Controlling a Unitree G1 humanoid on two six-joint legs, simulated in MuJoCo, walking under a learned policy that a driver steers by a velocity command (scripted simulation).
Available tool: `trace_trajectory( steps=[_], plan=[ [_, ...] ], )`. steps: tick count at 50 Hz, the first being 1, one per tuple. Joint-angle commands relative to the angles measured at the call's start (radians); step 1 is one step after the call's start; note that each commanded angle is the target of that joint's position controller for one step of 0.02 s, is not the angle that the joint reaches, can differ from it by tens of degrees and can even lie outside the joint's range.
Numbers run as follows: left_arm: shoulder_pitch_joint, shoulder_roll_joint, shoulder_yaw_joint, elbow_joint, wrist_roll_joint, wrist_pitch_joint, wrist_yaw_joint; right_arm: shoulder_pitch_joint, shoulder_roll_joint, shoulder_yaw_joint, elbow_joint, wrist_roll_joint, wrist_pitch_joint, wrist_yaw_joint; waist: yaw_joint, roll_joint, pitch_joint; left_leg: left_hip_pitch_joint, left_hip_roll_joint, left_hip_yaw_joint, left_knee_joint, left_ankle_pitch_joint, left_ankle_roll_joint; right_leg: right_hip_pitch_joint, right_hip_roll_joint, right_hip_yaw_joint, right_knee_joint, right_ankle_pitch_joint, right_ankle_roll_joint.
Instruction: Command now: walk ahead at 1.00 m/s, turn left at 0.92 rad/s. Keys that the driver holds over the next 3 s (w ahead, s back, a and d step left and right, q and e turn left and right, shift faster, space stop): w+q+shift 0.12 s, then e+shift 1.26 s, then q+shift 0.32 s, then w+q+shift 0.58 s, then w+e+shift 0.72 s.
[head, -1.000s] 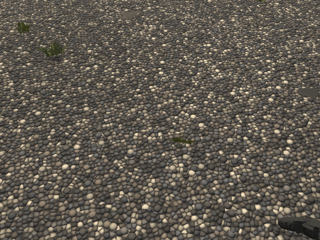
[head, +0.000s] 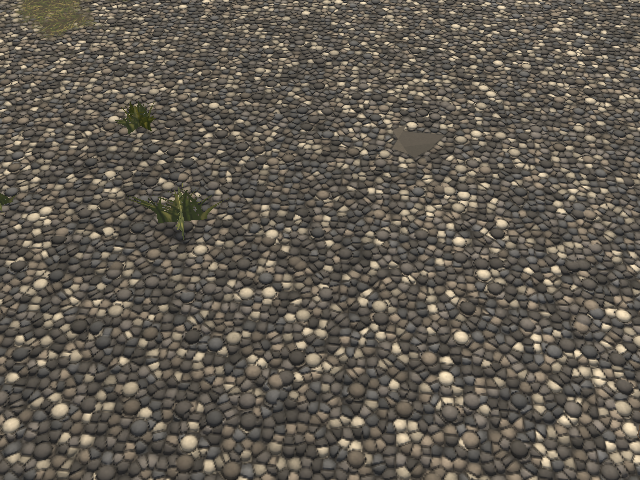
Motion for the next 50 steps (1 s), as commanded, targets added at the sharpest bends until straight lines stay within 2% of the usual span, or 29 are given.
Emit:
trace_trajectory(
  steps=[1,3,6,9,10,11,12,13,14,15,16,17,18,19,20,24,26,30,34,36,37,38,39,40,41,42,43,45,50],
  plan=[
    [0.042,0.145,0.024,-0.076,0.015,0.036,-0.001,0.013,-0.133,-0.027,-0.069,0.021,-0.058,-0.01,0.062,-0.048,0.038,-0.012,0.25,-0.454,-0.397,0.211,0.153,-0.131,-0.051,-0.03,-0.209,0.01,0.046],
    [-0.087,0.123,0.013,-0.131,0.005,0.037,-0.015,0.033,-0.148,-0.034,-0.074,0.021,-0.068,-0.007,0.029,-0.041,0.06,-0.052,0.199,-0.391,-0.412,0.354,0.128,-0.1,-0.036,-0.082,-0.392,0.154,0.058],
    [-0.203,0.089,-0.004,-0.186,-0.022,0.03,-0.023,0.104,-0.158,-0.047,-0.066,0.027,-0.067,0.007,-0.045,0.002,0.024,0.02,0.178,-0.378,-0.396,0.546,0.062,-0.024,0.023,-0.111,-0.639,0.397,0.034],
    [-0.214,0.072,-0.012,-0.189,-0.02,0.008,-0.02,0.188,-0.119,-0.036,-0.022,0.032,-0.067,-0.002,-0.102,0.018,-0.002,0.192,0.201,-0.302,-0.335,0.893,-0.018,0.055,0.082,-0.17,-0.838,0.557,-0.032],
    [-0.18,0.092,-0.004,-0.179,-0.013,0.0,-0.014,0.207,-0.12,-0.033,-0.009,0.027,-0.074,-0.01,-0.095,0.042,-0.034,0.261,0.215,-0.306,-0.295,0.993,-0.049,0.105,0.111,-0.172,-0.88,0.572,-0.053],
    [-0.101,0.131,0.012,-0.152,-0.012,-0.007,-0.005,0.2,-0.143,-0.036,-0.007,0.015,-0.08,-0.018,-0.057,0.077,-0.076,0.327,0.234,-0.309,-0.218,1.084,-0.077,0.168,0.137,-0.161,-0.896,0.54,-0.071],
    [0.041,0.174,0.03,-0.106,-0.017,-0.016,0.002,0.154,-0.176,-0.045,-0.015,0.005,-0.081,-0.024,0.026,0.1,-0.131,0.357,0.24,-0.29,-0.069,1.13,-0.098,0.273,0.136,-0.142,-0.917,0.533,-0.089],
    [0.231,0.203,0.043,-0.038,-0.023,-0.025,0.01,0.081,-0.183,-0.047,-0.031,0.002,-0.08,-0.027,0.137,0.095,-0.19,0.332,0.208,-0.239,0.142,1.057,-0.118,0.424,0.091,-0.125,-0.99,0.643,-0.107],
    [0.38,0.259,0.055,0.005,-0.02,-0.028,0.017,0.064,-0.12,-0.034,-0.056,0.002,-0.078,-0.03,0.182,0.002,-0.283,0.177,0.127,-0.172,0.472,0.574,-0.143,0.641,-0.07,-0.01,-0.861,0.99,-0.143],
    [0.412,0.306,0.074,0.039,-0.017,-0.02,-0.003,0.31,-0.012,-0.013,-0.046,0.083,-0.065,-0.033,0.062,-0.353,-0.502,-0.211,-0.023,-0.161,0.951,-0.327,-0.237,1.062,-0.412,0.463,-0.726,1.548,-0.403],
    [0.383,0.256,0.083,0.011,-0.049,-0.004,-0.019,0.282,-0.094,-0.006,-0.021,0.042,-0.064,-0.041,0.106,-0.127,-0.59,-0.282,0.021,-0.229,0.972,-0.234,-0.201,1.046,-0.352,0.514,-0.799,1.431,-0.412],
    [0.26,0.206,0.074,-0.004,-0.063,0.002,-0.015,0.132,-0.096,-0.001,-0.059,0.021,-0.065,-0.033,0.079,-0.08,-0.434,-0.324,0.11,-0.179,0.907,-0.151,-0.204,0.895,-0.277,0.396,-0.869,1.204,-0.38],
    [0.194,0.143,0.057,-0.002,-0.063,0.009,-0.011,0.026,-0.09,0.009,-0.09,-0.009,-0.066,-0.024,0.062,0.006,-0.281,-0.338,0.147,-0.132,0.802,-0.126,-0.197,0.711,-0.204,0.324,-0.929,1.073,-0.335],
    [0.213,0.149,0.057,0.013,-0.064,0.01,-0.004,-0.057,-0.083,0.011,-0.129,-0.03,-0.054,-0.018,0.06,0.029,-0.2,-0.348,0.167,-0.124,0.744,-0.12,-0.202,0.605,-0.168,0.295,-0.966,1.057,-0.321],
    [0.236,0.157,0.059,0.036,-0.068,0.016,0.002,-0.064,-0.07,0.016,-0.147,-0.046,-0.033,-0.012,0.034,0.034,-0.156,-0.298,0.172,-0.107,0.698,-0.099,-0.212,0.493,-0.133,0.285,-0.991,1.08,-0.307],
    [0.221,0.229,0.086,0.034,-0.048,0.032,-0.006,-0.052,-0.025,0.043,-0.189,-0.03,0.004,-0.016,-0.034,-0.028,-0.162,-0.194,0.183,-0.083,0.469,-0.093,-0.248,0.272,-0.067,0.233,-1.004,1.135,-0.293],
    [0.224,0.233,0.094,0.02,-0.045,0.049,-0.005,-0.103,-0.033,0.05,-0.212,-0.019,0.015,-0.022,-0.03,-0.062,-0.181,-0.148,0.172,-0.072,0.381,-0.008,-0.252,0.21,-0.032,0.232,-1.003,1.051,-0.257],
    [0.244,0.244,0.113,-0.008,-0.055,0.087,-0.002,-0.226,-0.058,0.055,-0.253,-0.009,0.031,-0.034,0.01,-0.098,-0.175,-0.131,0.159,-0.098,0.267,0.074,-0.25,0.197,0.014,0.309,-0.987,0.727,-0.2],
    [0.239,0.25,0.132,-0.035,-0.044,0.121,0.002,-0.259,-0.06,0.061,-0.271,0.008,0.009,-0.043,0.037,-0.141,-0.121,-0.106,0.136,-0.14,0.068,0.004,-0.235,0.256,0.02,0.443,-0.947,0.534,-0.177],
    [0.19,0.241,0.135,-0.058,-0.053,0.131,0.006,-0.181,-0.058,0.059,-0.253,0.01,-0.013,-0.049,-0.002,-0.148,-0.088,0.039,0.151,-0.137,-0.185,0.082,-0.215,0.202,0.056,0.47,-0.9,0.409,-0.119],
    [0.215,0.201,0.126,-0.067,-0.063,0.13,0.008,-0.156,-0.099,0.048,-0.248,0.0,-0.023,-0.059,0.011,-0.069,-0.105,0.146,0.28,-0.224,-0.289,0.092,-0.186,0.139,0.105,0.417,-0.81,0.167,-0.073],
    [0.302,0.113,0.106,-0.088,-0.076,0.131,0.01,-0.198,-0.192,0.03,-0.276,-0.009,-0.016,-0.066,0.081,0.187,-0.151,0.266,0.565,-0.491,-0.33,0.233,-0.095,0.006,0.242,0.195,-0.574,-0.232,-0.016],
    [0.319,0.213,0.126,-0.081,-0.047,0.137,0.014,-0.193,-0.173,0.026,-0.276,-0.007,0.001,-0.062,0.068,0.197,-0.161,0.206,0.638,-0.584,-0.34,0.334,0.008,-0.056,0.25,0.054,-0.384,-0.3,-0.002],
    [0.283,0.249,0.136,-0.078,-0.03,0.141,0.009,-0.189,-0.113,0.036,-0.28,0.001,0.009,-0.061,0.07,0.145,-0.136,0.177,0.611,-0.51,-0.329,0.377,0.028,-0.061,0.176,0.026,-0.276,-0.228,0.009],
    [0.253,0.249,0.139,-0.07,-0.027,0.149,0.001,-0.22,-0.064,0.046,-0.285,0.003,0.013,-0.059,0.074,0.104,-0.092,0.128,0.536,-0.382,-0.326,0.367,0.007,-0.054,0.144,0.022,-0.23,-0.159,0.018],
    [0.249,0.234,0.137,-0.067,-0.03,0.161,-0.008,-0.248,-0.056,0.048,-0.294,-0.005,0.017,-0.058,0.083,0.113,-0.078,0.106,0.475,-0.282,-0.322,0.373,-0.017,-0.046,0.134,0.007,-0.182,-0.109,0.029],
    [0.252,0.228,0.134,-0.069,-0.035,0.17,-0.019,-0.255,-0.062,0.045,-0.3,-0.011,0.019,-0.06,0.084,0.146,-0.078,0.1,0.445,-0.21,-0.311,0.431,-0.021,-0.049,0.128,-0.018,-0.132,-0.08,0.041],
    [0.216,0.219,0.126,-0.089,-0.051,0.18,-0.032,-0.216,-0.069,0.037,-0.298,-0.016,0.018,-0.056,0.066,0.154,-0.093,0.121,0.431,-0.129,-0.296,0.497,-0.02,-0.057,0.114,-0.049,-0.12,-0.046,0.057],
    [0.088,0.196,0.106,-0.155,-0.053,0.191,-0.055,-0.105,-0.117,0.004,-0.272,-0.02,0.016,-0.048,0.003,0.175,-0.102,0.213,0.499,-0.074,-0.296,0.417,0.0,-0.066,0.059,-0.078,-0.302,-0.048,0.058]
  ],
)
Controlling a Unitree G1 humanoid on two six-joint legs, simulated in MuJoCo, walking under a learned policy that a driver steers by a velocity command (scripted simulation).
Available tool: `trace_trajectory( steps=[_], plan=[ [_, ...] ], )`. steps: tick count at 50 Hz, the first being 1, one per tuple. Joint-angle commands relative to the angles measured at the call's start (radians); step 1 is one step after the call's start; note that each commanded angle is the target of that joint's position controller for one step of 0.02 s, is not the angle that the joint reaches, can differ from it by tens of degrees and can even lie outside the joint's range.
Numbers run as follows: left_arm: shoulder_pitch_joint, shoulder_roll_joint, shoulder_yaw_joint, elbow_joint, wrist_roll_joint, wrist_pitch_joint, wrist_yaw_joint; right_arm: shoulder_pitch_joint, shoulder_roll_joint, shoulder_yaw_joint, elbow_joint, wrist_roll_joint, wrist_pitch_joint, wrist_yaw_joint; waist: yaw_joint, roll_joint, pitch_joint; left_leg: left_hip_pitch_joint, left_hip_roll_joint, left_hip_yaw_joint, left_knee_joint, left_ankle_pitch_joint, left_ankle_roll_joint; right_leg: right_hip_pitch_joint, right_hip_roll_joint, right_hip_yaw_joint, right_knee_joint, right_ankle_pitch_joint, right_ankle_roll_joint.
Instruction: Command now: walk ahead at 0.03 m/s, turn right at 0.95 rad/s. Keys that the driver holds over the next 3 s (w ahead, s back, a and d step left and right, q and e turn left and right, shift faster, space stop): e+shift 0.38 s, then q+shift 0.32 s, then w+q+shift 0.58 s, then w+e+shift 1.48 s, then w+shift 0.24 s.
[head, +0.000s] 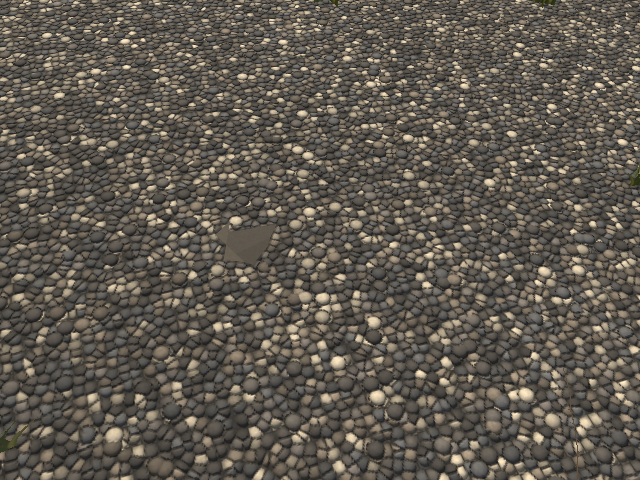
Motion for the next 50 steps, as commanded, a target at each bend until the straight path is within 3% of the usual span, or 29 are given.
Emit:
trace_trajectory(
  steps=[1,5,8,9,10,11,12,14,16,17,21,27,29,31,32,33,34,35,36,37,38,40,43,45,46,47,48,49,50],
  plan=[
    [-0.021,0.025,-0.004,-0.093,-0.003,-0.001,-0.018,0.041,-0.153,-0.051,-0.047,-0.005,-0.011,0.006,-0.022,0.224,-0.112,0.175,0.256,-0.137,-0.103,0.271,0.174,-0.035,-0.035,-0.035,-0.107,-0.015,-0.004],
    [-0.062,0.016,-0.012,-0.127,-0.016,-0.001,-0.029,0.037,-0.189,-0.074,-0.051,-0.009,-0.011,0.029,-0.028,0.262,-0.129,0.113,0.272,-0.033,-0.058,0.231,0.133,0.143,-0.024,-0.113,-0.32,-0.044,-0.045],
    [-0.046,0.02,-0.007,-0.138,-0.014,-0.005,-0.025,0.049,-0.208,-0.088,-0.048,0.014,-0.004,0.045,-0.004,0.248,-0.137,0.083,0.296,0.024,0.055,0.197,0.067,0.26,-0.003,-0.142,-0.531,0.024,-0.082],
    [0.013,0.032,-0.001,-0.114,-0.004,-0.014,-0.014,0.065,-0.198,-0.09,-0.041,0.021,0.002,0.048,0.026,0.181,-0.145,0.009,0.275,0.068,0.155,0.121,0.009,0.368,0.012,-0.115,-0.656,0.111,-0.1],
    [0.078,0.109,0.019,-0.093,0.01,-0.027,0.004,0.107,-0.168,-0.086,-0.04,0.021,0.01,0.054,0.052,-0.042,-0.114,-0.186,0.196,0.135,0.39,-0.145,-0.066,0.485,-0.126,0.135,-0.822,0.176,-0.14],
    [0.091,0.295,0.061,-0.122,0.005,-0.032,0.014,0.049,-0.093,-0.06,-0.143,0.014,0.022,0.047,0.039,-0.311,-0.067,-0.48,0.017,0.082,0.563,-0.523,-0.141,0.475,-0.401,0.568,-0.815,0.572,-0.294],
    [0.14,0.244,0.066,-0.117,0.005,-0.035,0.023,-0.045,-0.139,-0.063,-0.147,-0.008,0.036,0.031,0.113,-0.135,-0.101,-0.482,0.035,-0.089,0.69,-0.499,-0.131,0.476,-0.379,0.5,-0.785,0.617,-0.361],
    [0.008,0.155,0.031,-0.118,0.007,-0.031,0.041,-0.003,-0.135,-0.065,-0.112,0.02,0.031,0.03,0.02,-0.095,-0.037,-0.437,0.049,-0.14,0.673,-0.29,-0.109,0.376,-0.235,0.333,-0.785,0.484,-0.305],
    [-0.064,0.114,0.017,-0.135,-0.003,-0.033,0.046,0.041,-0.157,-0.074,-0.077,-0.002,0.025,0.03,-0.011,-0.114,-0.072,-0.374,0.021,-0.129,0.683,-0.197,-0.1,0.351,-0.155,0.28,-0.767,0.548,-0.278],
    [-0.049,0.109,0.014,-0.13,-0.006,-0.035,0.041,0.05,-0.155,-0.073,-0.068,-0.004,0.027,0.033,-0.01,-0.086,-0.098,-0.355,0.007,-0.132,0.686,-0.189,-0.097,0.353,-0.149,0.285,-0.757,0.577,-0.278],
    [0.011,0.103,0.01,-0.103,-0.001,-0.046,0.039,0.053,-0.125,-0.058,-0.049,0.013,0.035,0.035,0.014,-0.066,-0.13,-0.356,-0.015,-0.126,0.575,-0.186,-0.087,0.421,-0.16,0.32,-0.744,0.587,-0.292],
    [0.006,-0.004,-0.054,-0.051,0.025,-0.066,0.052,0.047,-0.071,-0.029,-0.01,0.029,0.045,0.041,0.027,-0.07,-0.125,-0.054,-0.016,-0.103,0.308,-0.204,-0.031,0.313,-0.18,0.255,-0.761,0.584,-0.268],
    [-0.001,0.049,-0.045,-0.031,0.026,-0.066,0.06,0.05,-0.094,-0.036,-0.005,0.037,0.046,0.044,0.013,-0.067,-0.086,0.011,-0.054,-0.088,0.218,-0.194,-0.01,0.285,-0.19,0.247,-0.73,0.553,-0.261],
    [0.001,0.088,-0.034,-0.017,0.01,-0.063,0.073,0.066,-0.109,-0.038,-0.006,0.029,0.031,0.046,-0.017,-0.017,-0.06,0.068,-0.062,-0.118,0.03,-0.056,0.017,0.269,-0.176,0.228,-0.665,0.488,-0.218],
    [0.013,0.08,-0.034,-0.023,0.01,-0.065,0.08,0.069,-0.15,-0.045,-0.012,0.018,0.018,0.045,-0.005,0.062,-0.064,0.091,0.015,-0.254,-0.026,0.06,0.042,0.246,-0.126,0.197,-0.584,0.386,-0.179],
    [0.032,0.053,-0.038,-0.051,0.011,-0.065,0.081,0.072,-0.254,-0.07,-0.024,0.019,0.007,0.047,0.031,0.223,-0.066,0.125,0.187,-0.516,-0.056,0.319,0.126,0.14,0.031,0.068,-0.427,0.166,-0.125],
    [-0.018,0.04,-0.044,-0.065,0.014,-0.06,0.088,0.141,-0.27,-0.086,0.004,0.03,0.008,0.057,-0.025,0.313,-0.054,0.109,0.305,-0.678,-0.105,0.474,0.257,0.057,0.111,-0.008,-0.3,-0.139,-0.094],
    [-0.042,0.045,-0.043,-0.07,0.019,-0.06,0.085,0.184,-0.24,-0.084,0.019,0.029,0.008,0.062,-0.038,0.252,-0.053,0.126,0.289,-0.693,-0.123,0.412,0.286,0.009,0.092,0.043,-0.156,-0.199,-0.087],
    [-0.03,0.035,-0.045,-0.061,0.025,-0.066,0.072,0.169,-0.22,-0.089,0.026,0.033,0.014,0.062,-0.018,0.184,-0.08,0.12,0.21,-0.626,-0.142,0.017,0.257,0.007,0.059,0.068,-0.13,-0.14,-0.087],
    [-0.043,0.037,-0.044,-0.062,0.03,-0.071,0.055,0.121,-0.198,-0.088,0.017,0.027,0.025,0.062,-0.007,0.187,-0.06,0.08,0.146,-0.605,-0.193,-0.367,0.213,0.001,0.028,0.073,-0.159,-0.079,-0.086],
    [-0.061,0.038,-0.043,-0.073,0.034,-0.077,0.039,0.094,-0.193,-0.09,0.01,0.025,0.032,0.062,-0.008,0.238,-0.035,0.045,0.115,-0.61,-0.239,-0.509,0.198,-0.001,0.029,0.048,-0.181,-0.054,-0.076],
    [-0.085,0.019,-0.051,-0.073,0.027,-0.092,0.022,0.082,-0.189,-0.096,-0.001,0.023,0.034,0.068,-0.017,0.227,-0.031,0.014,0.073,-0.594,-0.257,-0.478,0.192,0.037,0.046,0.013,-0.251,-0.038,-0.045],
    [-0.095,-0.019,-0.064,-0.081,0.011,-0.115,0.024,0.045,-0.211,-0.113,-0.017,0.029,0.025,0.075,-0.009,0.183,-0.053,-0.041,0.034,-0.578,-0.202,-0.391,0.173,0.156,0.064,0.011,-0.458,-0.045,-0.035],
    [0.003,-0.015,-0.062,-0.056,-0.011,-0.123,0.048,-0.051,-0.203,-0.117,-0.051,0.025,0.025,0.079,0.054,0.179,-0.064,-0.166,-0.017,-0.555,-0.147,-0.349,0.127,0.364,0.084,-0.019,-0.671,0.039,-0.05],
    [0.116,0.008,-0.054,-0.023,-0.015,-0.127,0.069,-0.104,-0.189,-0.115,-0.068,0.022,0.024,0.075,0.12,0.14,-0.059,-0.283,-0.071,-0.516,-0.07,-0.372,0.072,0.537,0.074,-0.045,-0.814,0.14,-0.064],
    [0.234,0.094,-0.032,0.006,-0.002,-0.135,0.09,-0.124,-0.138,-0.106,-0.09,0.029,0.012,0.069,0.16,0.045,-0.084,-0.509,-0.157,-0.398,0.1,-0.397,-0.012,0.791,-0.054,0.042,-0.859,0.068,-0.092],
    [0.188,0.186,-0.016,-0.027,0.017,-0.141,0.097,-0.063,-0.017,-0.068,-0.116,0.046,-0.002,0.063,0.118,-0.208,-0.132,-0.628,-0.21,-0.27,0.45,-0.424,-0.003,0.796,-0.4,0.473,-0.941,-0.3,-0.151],
    [0.074,0.212,-0.004,-0.051,0.047,-0.14,0.097,-0.106,-0.071,-0.063,-0.15,0.028,-0.008,0.069,0.065,-0.116,-0.083,-0.697,-0.076,-0.239,0.594,-0.253,-0.001,0.611,-0.509,0.652,-0.985,-0.441,-0.235],
    [0.038,0.133,-0.023,-0.061,0.046,-0.148,0.088,-0.149,-0.126,-0.077,-0.153,0.021,-0.009,0.082,0.05,-0.001,-0.043,-0.685,-0.032,-0.245,0.658,-0.176,0.003,0.548,-0.461,0.581,-0.972,-0.411,-0.242]
  ],
)
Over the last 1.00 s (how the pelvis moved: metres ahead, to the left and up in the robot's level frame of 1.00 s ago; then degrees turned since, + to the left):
0.47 0.00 0.03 -25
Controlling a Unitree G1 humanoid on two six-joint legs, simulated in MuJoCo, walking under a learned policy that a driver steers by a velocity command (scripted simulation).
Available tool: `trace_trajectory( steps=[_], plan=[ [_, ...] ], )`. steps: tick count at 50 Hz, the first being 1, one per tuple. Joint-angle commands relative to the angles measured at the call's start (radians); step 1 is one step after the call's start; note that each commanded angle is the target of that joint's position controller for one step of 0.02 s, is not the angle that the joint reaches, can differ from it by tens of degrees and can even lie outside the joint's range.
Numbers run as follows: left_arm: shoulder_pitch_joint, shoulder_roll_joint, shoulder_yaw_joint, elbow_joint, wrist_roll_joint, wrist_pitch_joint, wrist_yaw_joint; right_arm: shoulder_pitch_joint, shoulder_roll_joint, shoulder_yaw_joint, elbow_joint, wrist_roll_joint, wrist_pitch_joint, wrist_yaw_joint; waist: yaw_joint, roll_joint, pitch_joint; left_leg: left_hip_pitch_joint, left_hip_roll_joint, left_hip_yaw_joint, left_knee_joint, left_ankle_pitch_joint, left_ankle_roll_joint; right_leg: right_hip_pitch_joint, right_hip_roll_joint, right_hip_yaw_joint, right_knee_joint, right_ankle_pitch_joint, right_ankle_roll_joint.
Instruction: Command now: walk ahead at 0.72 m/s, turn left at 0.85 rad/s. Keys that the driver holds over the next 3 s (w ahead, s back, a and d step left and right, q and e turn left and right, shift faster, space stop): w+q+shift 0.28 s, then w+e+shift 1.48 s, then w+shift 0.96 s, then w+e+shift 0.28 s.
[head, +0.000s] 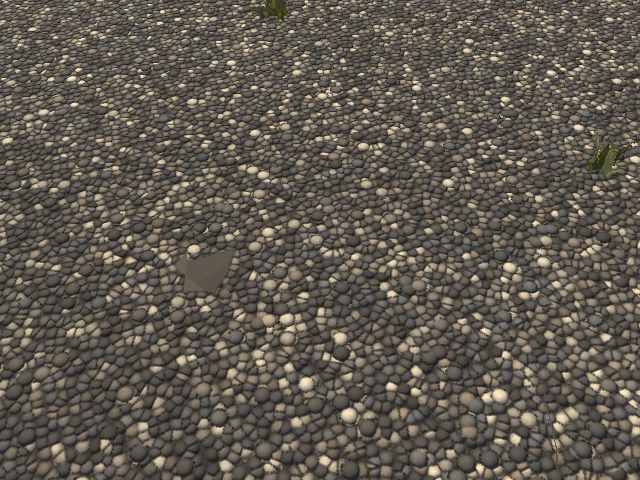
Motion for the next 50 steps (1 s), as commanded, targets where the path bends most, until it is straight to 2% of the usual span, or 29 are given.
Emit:
trace_trajectory(
  steps=[1,4,12,15,17,18,19,20,21,22,23,24,25,26,28,31,33,35,38,40,41,42,43,44,45,46,47,48,50],
  plan=[
    [0.001,0.137,0.035,-0.061,0.011,-0.031,0.002,-0.167,-0.083,0.001,-0.159,-0.016,-0.039,0.027,0.021,-0.044,0.034,-0.495,0.119,0.021,0.302,0.072,-0.003,0.261,-0.41,0.474,-0.295,-0.464,-0.115],
    [0.075,0.127,0.03,-0.029,0.002,-0.054,-0.008,-0.125,-0.084,0.004,-0.137,-0.029,-0.02,0.067,0.031,-0.112,0.045,-0.485,0.139,0.082,0.432,0.165,-0.014,0.241,-0.304,0.21,-0.318,-0.259,-0.069],
    [0.244,0.088,0.029,0.07,0.015,-0.083,-0.024,-0.363,-0.053,0.038,-0.206,-0.031,-0.016,0.095,0.094,-0.088,0.196,-0.558,0.183,0.185,0.29,0.255,0.015,0.281,-0.3,-0.103,-0.377,-0.012,-0.051],
    [0.304,0.083,0.025,0.122,0.02,-0.082,-0.016,-0.44,-0.007,0.068,-0.23,-0.03,-0.029,0.103,0.108,-0.073,0.23,-0.447,0.165,0.276,0.102,0.193,0.078,0.305,-0.304,-0.198,-0.381,0.278,-0.049],
    [0.298,0.111,0.022,0.155,0.011,-0.078,-0.011,-0.363,0.011,0.078,-0.201,-0.036,-0.036,0.082,0.042,-0.107,0.171,-0.16,0.059,0.338,-0.019,0.116,0.145,0.27,-0.32,-0.247,-0.298,0.932,-0.067],
    [0.289,0.16,0.028,0.17,0.01,-0.068,-0.01,-0.257,-0.023,0.062,-0.171,-0.038,-0.039,0.065,-0.034,-0.142,0.093,-0.02,-0.001,0.343,-0.03,0.045,0.167,0.297,-0.344,-0.246,-0.141,1.25,-0.08],
    [0.274,0.207,0.037,0.177,0.004,-0.056,-0.006,-0.06,-0.073,0.038,-0.116,-0.042,-0.041,0.046,-0.138,-0.169,-0.024,0.216,-0.04,0.32,-0.059,-0.023,0.186,0.256,-0.365,-0.231,0.092,1.376,-0.095],
    [0.221,0.222,0.038,0.167,-0.015,-0.051,-0.007,0.169,-0.12,0.011,-0.046,-0.046,-0.051,0.027,-0.274,-0.149,-0.126,0.552,0.0,0.222,-0.2,0.071,0.205,0.071,-0.332,-0.236,0.4,1.23,-0.092],
    [0.283,0.045,0.0,0.124,-0.027,-0.055,-0.034,0.203,-0.234,-0.016,-0.015,-0.071,-0.059,0.004,-0.182,0.074,-0.276,0.914,0.313,-0.152,-0.246,-0.231,0.21,-0.304,-0.182,-0.17,0.824,0.144,-0.069],
    [0.271,0.039,0.002,0.078,-0.068,-0.073,-0.042,0.268,-0.284,-0.026,-0.033,-0.056,-0.067,-0.004,-0.192,0.118,-0.499,0.989,0.556,-0.65,-0.43,-0.325,0.226,-0.449,-0.031,0.078,1.085,-0.216,-0.071],
    [0.072,0.11,0.027,0.041,-0.067,-0.075,-0.034,0.238,-0.241,-0.024,0.005,-0.054,-0.073,-0.011,-0.212,-0.033,-0.313,0.811,0.478,-0.497,-0.493,-0.206,0.161,-0.525,-0.065,0.151,1.096,-0.055,-0.084],
    [0.096,0.058,0.016,0.041,-0.068,-0.077,-0.035,0.187,-0.191,-0.009,0.041,-0.055,-0.087,-0.018,-0.128,0.006,-0.116,0.614,0.471,-0.343,-0.5,-0.065,0.157,-0.531,-0.11,0.099,1.04,0.005,-0.079],
    [0.125,0.034,0.011,0.076,-0.052,-0.067,-0.041,0.117,-0.124,0.006,0.044,-0.056,-0.101,-0.013,-0.071,-0.04,-0.028,0.456,0.419,-0.22,-0.533,0.003,0.127,-0.471,-0.16,0.089,0.95,0.041,-0.074],
    [0.183,0.01,0.01,0.107,-0.034,-0.044,-0.049,0.071,-0.084,0.019,0.047,-0.045,-0.112,-0.013,-0.015,0.01,0.007,0.35,0.375,-0.108,-0.565,0.032,0.104,-0.404,-0.177,0.086,0.909,0.057,-0.064],
    [0.223,-0.022,0.013,0.15,-0.024,-0.002,-0.069,0.062,-0.007,0.04,0.071,-0.024,-0.132,-0.011,0.023,0.039,0.048,0.263,0.314,0.033,-0.632,0.064,0.064,-0.365,-0.193,0.083,0.881,0.081,-0.058],
    [0.084,-0.049,0.013,0.109,-0.029,0.02,-0.082,0.096,0.007,0.042,0.112,-0.008,-0.163,-0.001,0.022,0.075,0.146,0.239,0.272,0.226,-0.705,0.31,0.001,-0.473,-0.186,0.037,0.802,0.189,-0.053],
    [0.004,-0.061,0.006,0.083,-0.039,0.015,-0.087,0.104,0.025,0.049,0.124,-0.015,-0.172,-0.001,0.018,0.089,0.167,0.253,0.22,0.347,-0.713,0.509,-0.018,-0.495,-0.152,-0.025,0.691,0.292,-0.066],
    [-0.082,-0.056,-0.002,0.047,-0.032,0.003,-0.098,0.137,0.024,0.056,0.141,-0.011,-0.173,-0.013,0.011,0.076,0.175,0.318,0.225,0.409,-0.706,0.761,-0.017,-0.501,-0.127,-0.104,0.562,0.351,-0.086],
    [-0.118,-0.041,-0.01,0.031,-0.03,-0.002,-0.112,0.152,-0.035,0.054,0.151,-0.008,-0.168,-0.048,0.032,0.055,0.131,0.431,0.239,0.461,-0.651,1.201,-0.049,-0.36,-0.032,-0.219,0.337,0.401,-0.127],
    [0.008,0.009,0.003,0.063,-0.033,0.01,-0.108,0.117,-0.117,0.035,0.136,-0.012,-0.153,-0.079,0.12,0.115,0.025,0.509,0.289,0.457,-0.47,1.518,-0.057,-0.179,0.028,-0.239,0.307,0.356,-0.149],
    [0.154,0.056,0.022,0.102,-0.032,0.018,-0.1,0.071,-0.152,0.023,0.119,-0.017,-0.137,-0.088,0.202,0.133,-0.049,0.502,0.309,0.441,-0.294,1.613,-0.055,-0.027,0.058,-0.226,0.317,0.289,-0.167],
    [0.366,0.108,0.048,0.163,-0.029,0.026,-0.087,-0.005,-0.17,0.015,0.094,-0.027,-0.119,-0.09,0.307,0.133,-0.119,0.428,0.325,0.413,-0.034,1.598,-0.041,0.171,0.059,-0.175,0.309,0.214,-0.204],
    [0.537,0.158,0.082,0.211,-0.038,0.025,-0.067,-0.076,-0.172,0.007,0.082,-0.022,-0.101,-0.078,0.397,0.044,-0.152,0.285,0.258,0.411,0.411,1.228,-0.024,0.359,0.021,-0.074,0.192,0.18,-0.277],
    [0.424,0.145,0.089,0.219,-0.065,0.03,-0.051,-0.158,-0.023,0.045,0.06,-0.033,-0.109,-0.042,0.309,-0.202,0.009,-0.03,0.036,0.368,0.802,0.054,-0.004,0.353,0.001,0.03,0.16,0.163,-0.29],
    [0.288,0.208,0.087,0.177,-0.03,0.027,-0.056,-0.003,0.079,0.08,-0.037,-0.038,-0.132,-0.038,0.07,-0.253,-0.034,-0.333,0.016,0.196,0.999,-0.147,-0.041,0.45,-0.115,0.421,0.199,0.398,-0.419],
    [0.244,0.208,0.093,0.132,-0.014,0.028,-0.046,0.033,0.047,0.096,-0.092,-0.031,-0.16,-0.03,0.065,-0.217,-0.195,-0.456,0.033,0.039,0.965,-0.134,-0.033,0.549,-0.27,0.806,-0.107,-0.115,-0.528],
    [0.216,0.124,0.08,0.121,-0.004,0.023,-0.035,-0.015,-0.033,0.088,-0.073,-0.041,-0.179,-0.026,0.048,0.004,-0.047,-0.467,0.095,0.025,0.828,-0.05,-0.019,0.385,-0.28,0.859,-0.269,-0.329,-0.458],
    [0.168,0.09,0.069,0.128,-0.006,0.014,-0.034,-0.064,-0.055,0.08,-0.07,-0.051,-0.174,-0.026,0.002,0.113,0.034,-0.403,0.137,0.03,0.716,0.003,-0.025,0.222,-0.242,0.768,-0.28,-0.325,-0.395],
    [0.146,0.098,0.064,0.125,-0.02,-0.025,-0.026,-0.073,-0.04,0.094,-0.071,-0.078,-0.13,-0.029,-0.051,0.136,0.108,-0.293,0.19,0.037,0.565,0.016,-0.065,-0.01,-0.161,0.62,-0.274,-0.133,-0.367]
  ],
)
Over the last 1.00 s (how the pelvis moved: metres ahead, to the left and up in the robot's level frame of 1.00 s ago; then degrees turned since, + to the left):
0.03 -0.06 -0.01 -6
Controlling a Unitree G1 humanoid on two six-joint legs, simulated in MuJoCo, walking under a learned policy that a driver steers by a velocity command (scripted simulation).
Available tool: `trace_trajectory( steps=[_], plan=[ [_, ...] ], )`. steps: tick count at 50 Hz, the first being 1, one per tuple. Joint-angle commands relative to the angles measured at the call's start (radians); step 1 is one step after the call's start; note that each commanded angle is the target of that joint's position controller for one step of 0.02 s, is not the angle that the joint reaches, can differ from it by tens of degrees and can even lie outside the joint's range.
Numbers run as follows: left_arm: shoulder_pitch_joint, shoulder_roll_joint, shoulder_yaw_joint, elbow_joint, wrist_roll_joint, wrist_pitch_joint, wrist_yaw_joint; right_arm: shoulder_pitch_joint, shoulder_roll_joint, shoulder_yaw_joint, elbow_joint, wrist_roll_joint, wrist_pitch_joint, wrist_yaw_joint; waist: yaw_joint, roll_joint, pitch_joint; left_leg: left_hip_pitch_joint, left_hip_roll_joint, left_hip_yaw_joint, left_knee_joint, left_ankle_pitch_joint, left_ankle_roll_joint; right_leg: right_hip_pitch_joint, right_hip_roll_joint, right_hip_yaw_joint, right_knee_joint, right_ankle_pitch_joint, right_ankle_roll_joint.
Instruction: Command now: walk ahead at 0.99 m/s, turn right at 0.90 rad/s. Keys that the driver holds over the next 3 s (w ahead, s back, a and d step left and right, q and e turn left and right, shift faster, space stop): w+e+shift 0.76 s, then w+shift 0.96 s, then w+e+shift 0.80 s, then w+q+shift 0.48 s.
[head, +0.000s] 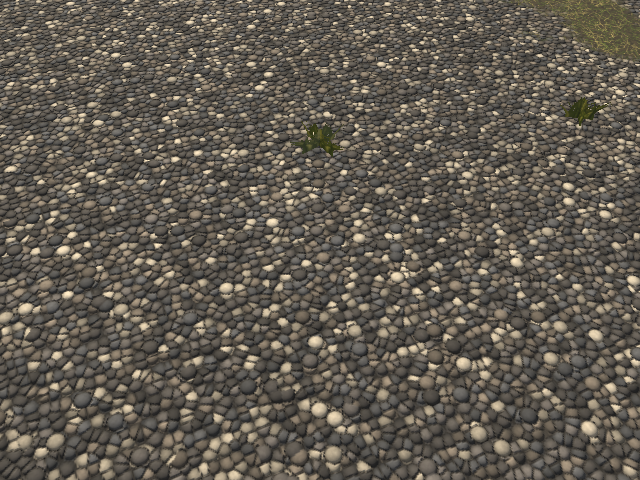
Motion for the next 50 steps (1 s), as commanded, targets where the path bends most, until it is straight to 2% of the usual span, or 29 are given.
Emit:
trace_trajectory(
  steps=[1,3,5,9,11,12,13,14,15,16,17,18,19,21,23,27,30,33,35,36,37,38,39,40,41,42,44,46,50],
  plan=[
    [-0.032,0.116,0.018,-0.084,-0.008,-0.062,0.015,0.027,-0.159,-0.022,-0.092,-0.023,0.027,0.001,-0.113,0.15,0.072,-0.236,0.084,0.004,-0.189,0.008,-0.046,-0.019,-0.309,0.605,-0.475,-0.083,-0.15],
    [-0.028,0.146,0.028,-0.095,-0.01,-0.084,0.012,-0.077,-0.149,-0.012,-0.138,-0.011,0.037,0.011,-0.08,0.116,0.084,-0.161,0.098,0.057,-0.41,0.121,-0.069,-0.105,-0.247,0.5,-0.502,0.076,-0.135],
    [0.0,0.141,0.035,-0.089,-0.018,-0.086,0.005,-0.181,-0.117,0.002,-0.178,0.015,0.036,0.018,-0.023,0.062,0.075,-0.102,0.081,0.082,-0.635,0.299,-0.067,-0.082,-0.198,0.435,-0.478,0.215,-0.086],
    [0.059,0.165,0.053,-0.083,-0.022,-0.079,-0.007,-0.251,-0.12,0.002,-0.215,0.038,0.029,0.016,0.054,-0.033,-0.001,-0.038,0.004,0.101,-0.877,0.438,-0.033,0.129,-0.218,0.452,-0.393,0.48,-0.019],
    [0.027,0.181,0.059,-0.097,-0.019,-0.078,0.0,-0.186,-0.162,-0.016,-0.201,0.036,0.02,0.007,0.017,-0.05,-0.051,0.095,-0.034,0.081,-0.969,0.389,-0.018,0.188,-0.226,0.47,-0.292,0.614,0.024],
    [0.007,0.207,0.065,-0.104,-0.012,-0.08,0.0,-0.084,-0.212,-0.038,-0.171,0.04,0.016,-0.004,-0.035,-0.049,-0.125,0.215,-0.059,0.074,-0.964,0.31,-0.007,0.218,-0.224,0.471,-0.167,0.739,0.049],
    [-0.049,0.245,0.072,-0.115,-0.008,-0.083,-0.004,0.097,-0.258,-0.062,-0.129,0.043,0.011,-0.017,-0.152,-0.044,-0.219,0.405,-0.049,0.075,-0.96,0.237,0.005,0.18,-0.204,0.451,0.037,0.766,0.07],
    [-0.109,0.203,0.06,-0.139,-0.004,-0.095,-0.006,0.334,-0.317,-0.092,-0.076,0.03,0.006,-0.036,-0.268,-0.02,-0.324,0.662,0.048,0.006,-0.903,0.085,0.025,0.03,-0.168,0.412,0.309,0.63,0.084],
    [-0.108,0.016,0.012,-0.183,-0.012,-0.103,-0.001,0.474,-0.378,-0.111,-0.046,-0.013,0.003,-0.049,-0.263,0.236,-0.412,0.885,0.331,-0.332,-0.978,-0.285,0.051,-0.235,-0.082,0.31,0.639,-0.175,0.085],
    [0.007,0.011,-0.013,-0.238,-0.05,-0.093,-0.002,0.33,-0.419,-0.126,-0.065,-0.015,0.01,-0.035,-0.119,0.481,-0.481,0.878,0.472,-0.877,-1.219,-0.473,0.144,-0.429,-0.088,0.229,0.805,-0.216,0.096],
    [-0.07,0.091,-0.007,-0.196,-0.016,-0.068,0.007,0.189,-0.287,-0.11,-0.101,-0.007,0.019,-0.026,-0.122,0.232,-0.296,0.712,0.402,-0.734,-1.243,-0.597,0.146,-0.485,-0.184,0.193,0.827,-0.082,0.094],
    [-0.129,0.11,-0.001,-0.201,0.003,-0.056,-0.006,0.15,-0.22,-0.094,-0.093,0.003,0.024,-0.022,-0.118,0.113,-0.187,0.578,0.351,-0.52,-1.221,-0.411,0.133,-0.469,-0.222,0.157,0.774,-0.009,0.105],
    [-0.172,0.105,0.001,-0.204,0.012,-0.045,-0.022,0.165,-0.193,-0.087,-0.064,0.0,0.025,-0.018,-0.112,0.035,-0.128,0.487,0.303,-0.365,-1.223,-0.213,0.112,-0.441,-0.254,0.148,0.737,0.008,0.115],
    [-0.218,0.046,-0.016,-0.245,0.025,-0.021,-0.052,0.245,-0.155,-0.076,0.018,0.015,0.011,-0.014,-0.092,0.083,-0.059,0.397,0.252,-0.169,-1.244,-0.02,0.086,-0.444,-0.307,0.148,0.715,0.019,0.122],
    [-0.266,0.017,-0.032,-0.29,0.021,-0.002,-0.064,0.276,-0.138,-0.073,0.057,0.035,-0.01,0.003,-0.072,0.104,-0.035,0.383,0.259,-0.062,-1.262,0.153,0.077,-0.496,-0.332,0.136,0.711,0.05,0.124],
    [-0.394,0.029,-0.048,-0.365,0.014,0.005,-0.078,0.25,-0.163,-0.075,0.081,0.032,-0.036,0.007,-0.042,0.086,0.034,0.306,0.216,0.19,-1.338,0.402,0.055,-0.48,-0.331,0.078,0.538,0.23,0.128],
    [-0.515,0.027,-0.06,-0.39,0.017,0.004,-0.097,0.318,-0.193,-0.08,0.118,0.03,-0.035,-0.001,-0.075,0.033,0.105,0.351,0.175,0.326,-1.374,0.582,0.023,-0.421,-0.291,-0.052,0.297,0.281,0.095],
    [-0.504,0.03,-0.061,-0.372,0.013,-0.002,-0.094,0.374,-0.261,-0.092,0.129,0.029,-0.017,-0.021,-0.046,0.084,0.048,0.466,0.185,0.394,-1.227,1.227,-0.005,-0.238,-0.183,-0.161,0.161,0.229,0.039],
    [-0.306,0.084,-0.037,-0.315,0.013,-0.006,-0.074,0.35,-0.323,-0.109,0.119,0.026,0.015,-0.038,0.073,0.13,-0.07,0.492,0.234,0.382,-0.934,1.479,-0.002,-0.018,-0.123,-0.147,0.135,0.127,0.004],
    [-0.105,0.127,-0.012,-0.254,0.011,-0.01,-0.06,0.3,-0.342,-0.115,0.095,0.024,0.029,-0.037,0.161,0.14,-0.154,0.414,0.255,0.355,-0.691,1.471,0.019,0.201,-0.107,-0.102,0.102,0.093,-0.028],
    [0.067,0.17,0.022,-0.184,0.006,-0.015,-0.034,0.272,-0.326,-0.115,0.078,0.019,0.039,-0.026,0.215,0.08,-0.219,0.218,0.213,0.35,-0.357,1.096,0.023,0.478,-0.115,-0.015,0.007,0.071,-0.059],
    [-0.009,0.247,0.054,-0.18,-0.023,-0.002,-0.008,0.251,-0.215,-0.094,0.036,0.006,0.036,-0.006,0.105,-0.163,-0.155,-0.114,0.016,0.335,0.017,-0.019,0.0,0.595,-0.274,0.255,-0.007,0.092,-0.092],
    [-0.04,0.334,0.064,-0.236,0.02,0.014,-0.009,0.284,-0.208,-0.083,-0.091,0.037,0.014,-0.006,0.039,-0.204,-0.347,-0.425,-0.05,0.136,0.252,-0.155,-0.028,0.843,-0.481,0.782,-0.184,0.055,-0.296],
    [0.007,0.273,0.062,-0.239,0.019,0.016,0.007,0.189,-0.237,-0.076,-0.101,0.035,-0.012,-0.006,0.081,-0.006,-0.317,-0.482,0.011,0.033,0.183,-0.051,-0.017,0.772,-0.504,0.841,-0.33,-0.039,-0.261],
    [-0.029,0.214,0.049,-0.205,0.012,0.003,0.017,0.187,-0.228,-0.069,-0.087,0.04,-0.02,-0.006,0.023,0.065,-0.143,-0.458,0.059,0.039,0.061,0.005,-0.009,0.578,-0.489,0.756,-0.379,-0.022,-0.22],
    [-0.061,0.172,0.035,-0.189,0.01,-0.017,0.023,0.175,-0.215,-0.065,-0.075,0.025,-0.013,-0.008,-0.034,0.121,-0.06,-0.376,0.096,0.044,-0.038,0.008,-0.012,0.398,-0.445,0.662,-0.387,0.057,-0.178],
    [-0.115,0.11,0.006,-0.186,0.006,-0.054,0.032,0.231,-0.188,-0.056,-0.047,-0.009,0.03,0.001,-0.117,0.124,-0.015,-0.231,0.133,0.041,-0.157,-0.025,-0.031,0.167,-0.369,0.511,-0.406,0.167,-0.141],
    [-0.085,0.097,-0.003,-0.158,-0.005,-0.082,0.021,0.167,-0.156,-0.046,-0.074,-0.01,0.052,0.016,-0.117,0.091,0.027,-0.202,0.151,0.07,-0.315,-0.014,-0.044,0.048,-0.318,0.423,-0.454,0.201,-0.127],
    [-0.028,0.107,0.003,-0.125,-0.022,-0.111,-0.002,-0.048,-0.11,-0.022,-0.142,0.023,0.04,0.039,-0.041,0.031,0.07,-0.084,0.113,0.139,-0.722,0.411,0.0,-0.001,-0.234,0.268,-0.53,0.395,-0.048]
  ],
)
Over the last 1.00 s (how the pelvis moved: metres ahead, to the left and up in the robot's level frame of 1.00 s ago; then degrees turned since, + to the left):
0.74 0.24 -0.03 -4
